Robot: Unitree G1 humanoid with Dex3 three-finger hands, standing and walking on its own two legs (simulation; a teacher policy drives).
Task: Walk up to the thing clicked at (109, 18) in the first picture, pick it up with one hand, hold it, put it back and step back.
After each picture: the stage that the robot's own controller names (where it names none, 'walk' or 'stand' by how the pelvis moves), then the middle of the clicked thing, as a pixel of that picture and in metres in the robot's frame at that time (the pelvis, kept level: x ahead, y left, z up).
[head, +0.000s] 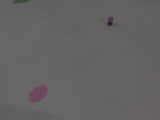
stand; (110, 21) +1.75 -0.42 -0.72
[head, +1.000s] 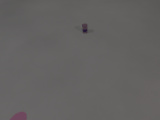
walk; (84, 28) +1.66 +0.04 -0.70
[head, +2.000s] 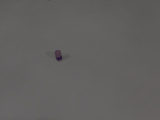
walk; (58, 55) +1.12 +0.29 -0.72
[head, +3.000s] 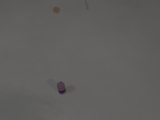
walk; (61, 88) +0.73 +0.23 -0.72
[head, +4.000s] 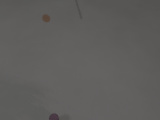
stand; out of the picture +0.44 +0.20 -0.69
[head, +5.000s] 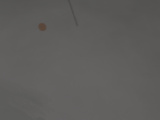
stand; out of the picture +0.39 +0.20 -0.72
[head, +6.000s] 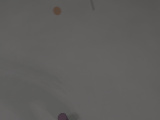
stand; (63, 119) +0.38 +0.19 -0.70
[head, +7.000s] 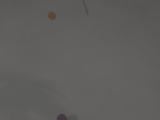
walk; out of the picture +0.40 +0.18 -0.67
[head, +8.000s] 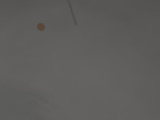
stand; out of the picture +0.38 +0.26 -0.72
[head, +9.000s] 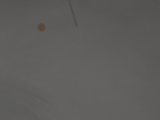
stand; out of the picture +0.37 +0.26 -0.73
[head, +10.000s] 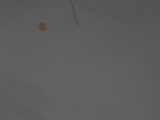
stand; out of the picture +0.35 +0.26 -0.73
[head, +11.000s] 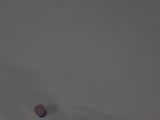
go down; (40, 111) +0.39 +0.26 -0.64
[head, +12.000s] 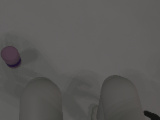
go down; (12, 58) +0.44 +0.28 -0.29
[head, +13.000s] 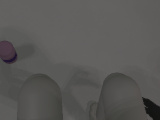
close in; (7, 53) +0.44 +0.29 -0.28
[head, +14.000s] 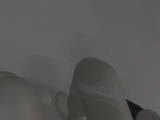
close in; out of the picture +0.42 +0.32 -0.22
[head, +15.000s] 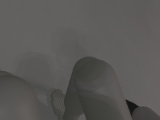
close; out of the picture +0.41 +0.33 -0.22
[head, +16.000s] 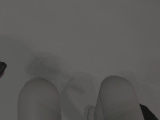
lift; out of the picture +0.35 +0.30 -0.10
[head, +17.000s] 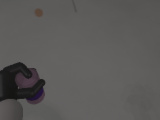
hold; (31, 87) +0.33 +0.18 +0.02
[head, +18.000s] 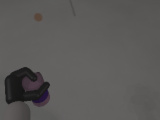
hold; (37, 90) +0.33 +0.17 +0.00
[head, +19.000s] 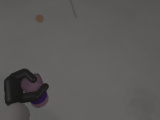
hold; (35, 91) +0.33 +0.17 -0.01
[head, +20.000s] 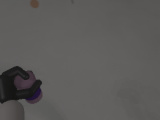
crouch; (29, 88) +0.34 +0.19 -0.04
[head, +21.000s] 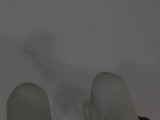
lower; out of the picture +0.46 +0.29 -0.11
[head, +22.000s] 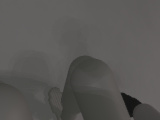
lower; out of the picture +0.42 +0.32 -0.23
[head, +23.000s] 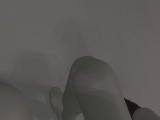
lower; out of the picture +0.42 +0.33 -0.22
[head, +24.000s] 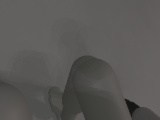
lower; out of the picture +0.42 +0.33 -0.22
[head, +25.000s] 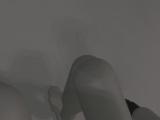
lower; out of the picture +0.42 +0.33 -0.23
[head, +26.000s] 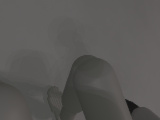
open; out of the picture +0.42 +0.33 -0.23
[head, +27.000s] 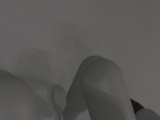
rise; out of the picture +0.42 +0.32 -0.23
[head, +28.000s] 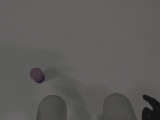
walk; (38, 75) +0.44 +0.24 -0.46
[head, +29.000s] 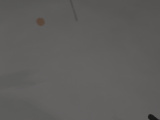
stand; out of the picture +0.38 +0.22 -0.66
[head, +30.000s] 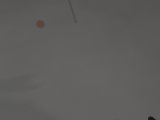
stand; out of the picture +0.39 +0.23 -0.67
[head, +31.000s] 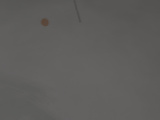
stand; out of the picture +0.39 +0.23 -0.69
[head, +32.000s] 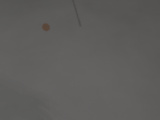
stand; out of the picture +0.40 +0.24 -0.72
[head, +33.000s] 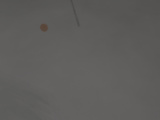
stand; out of the picture +0.37 +0.24 -0.73
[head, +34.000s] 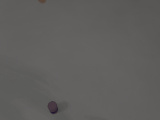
walk; (53, 107) +0.43 +0.18 -0.69
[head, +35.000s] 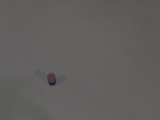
walk; (51, 79) +0.68 +0.21 -0.71
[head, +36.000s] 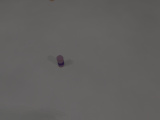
stand; (60, 61) +1.02 +0.27 -0.70
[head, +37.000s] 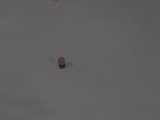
stand; (61, 63) +1.00 +0.20 -0.71
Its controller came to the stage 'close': yes
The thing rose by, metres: 0.71
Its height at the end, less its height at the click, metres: +0.00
